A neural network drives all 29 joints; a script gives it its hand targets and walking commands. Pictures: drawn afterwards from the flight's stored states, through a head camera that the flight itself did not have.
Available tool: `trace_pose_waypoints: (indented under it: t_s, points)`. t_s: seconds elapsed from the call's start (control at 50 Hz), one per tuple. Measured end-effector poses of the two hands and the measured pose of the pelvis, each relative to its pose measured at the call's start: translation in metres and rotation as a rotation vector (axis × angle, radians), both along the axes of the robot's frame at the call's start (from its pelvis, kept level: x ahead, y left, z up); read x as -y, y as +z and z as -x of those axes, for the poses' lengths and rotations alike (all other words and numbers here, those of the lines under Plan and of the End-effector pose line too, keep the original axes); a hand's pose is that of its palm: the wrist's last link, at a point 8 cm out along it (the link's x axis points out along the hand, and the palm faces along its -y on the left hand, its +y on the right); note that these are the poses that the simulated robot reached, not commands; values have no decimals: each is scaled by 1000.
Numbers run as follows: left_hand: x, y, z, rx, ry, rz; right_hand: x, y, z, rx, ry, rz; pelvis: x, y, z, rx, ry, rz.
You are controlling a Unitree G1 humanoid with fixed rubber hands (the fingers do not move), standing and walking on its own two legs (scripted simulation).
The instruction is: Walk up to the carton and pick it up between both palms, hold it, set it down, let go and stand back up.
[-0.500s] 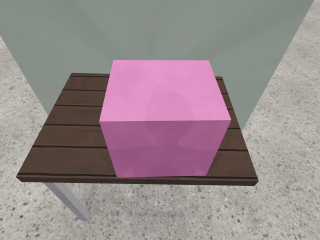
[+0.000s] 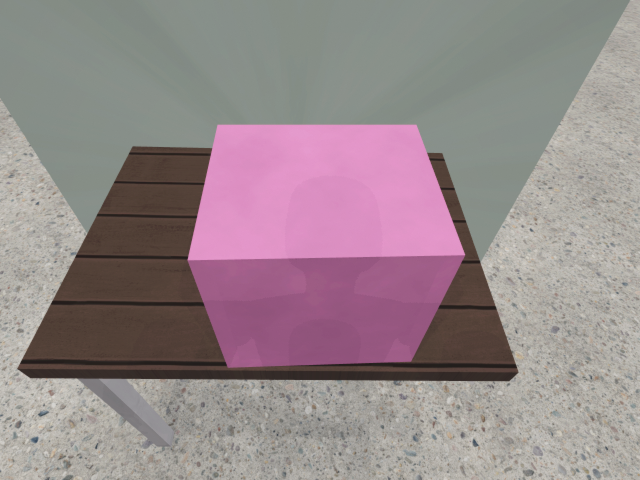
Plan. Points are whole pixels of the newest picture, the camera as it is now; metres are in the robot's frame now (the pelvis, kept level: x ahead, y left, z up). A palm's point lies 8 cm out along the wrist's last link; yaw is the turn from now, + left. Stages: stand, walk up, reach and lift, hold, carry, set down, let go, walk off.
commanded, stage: stand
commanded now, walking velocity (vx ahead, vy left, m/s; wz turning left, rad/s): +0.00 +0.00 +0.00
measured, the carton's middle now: (319, 249) +0.44 +0.01 +0.00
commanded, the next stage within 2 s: none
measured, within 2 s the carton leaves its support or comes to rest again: neither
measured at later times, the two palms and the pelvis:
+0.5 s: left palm out of the picture +0.08 +0.28 -0.12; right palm out of the picture +0.09 -0.29 -0.12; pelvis +0.02 +0.00 +0.00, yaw +0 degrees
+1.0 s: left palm out of the picture +0.09 +0.28 -0.13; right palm out of the picture +0.10 -0.29 -0.12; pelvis +0.03 +0.00 +0.00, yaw +0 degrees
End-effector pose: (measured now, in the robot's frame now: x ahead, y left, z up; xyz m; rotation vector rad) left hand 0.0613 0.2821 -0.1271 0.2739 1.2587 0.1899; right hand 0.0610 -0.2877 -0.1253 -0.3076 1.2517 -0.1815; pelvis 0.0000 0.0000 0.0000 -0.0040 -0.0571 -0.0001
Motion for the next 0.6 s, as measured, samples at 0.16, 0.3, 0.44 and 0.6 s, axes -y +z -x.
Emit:
trace_pose_waypoints:
  t_s: [0.16, 0.3, 0.44, 0.6]
  points:
    - [1, 2, -12, 18, -6, 1, -1, 1, -15, 27, 1, -1, -1, 0, -7, 1, -2, -2]
    - [1, 2, -18, 23, -3, 2, 0, 2, -22, 35, -5, -1, 0, 0, -13, -1, -2, -1]
    - [-1, 3, -20, 22, 11, -5, 1, 2, -25, 26, -3, 5, 0, 1, -17, 1, 1, -4]
    - [-1, 3, -21, 16, 11, -10, 3, 3, -28, 28, -10, 5, 1, 1, -21, 3, 2, -3]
